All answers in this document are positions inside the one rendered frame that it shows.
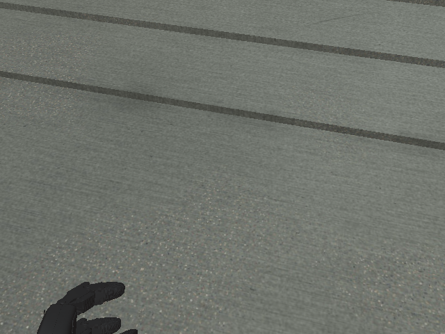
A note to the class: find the robot left hand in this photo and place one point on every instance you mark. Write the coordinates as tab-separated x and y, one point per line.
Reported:
60	318

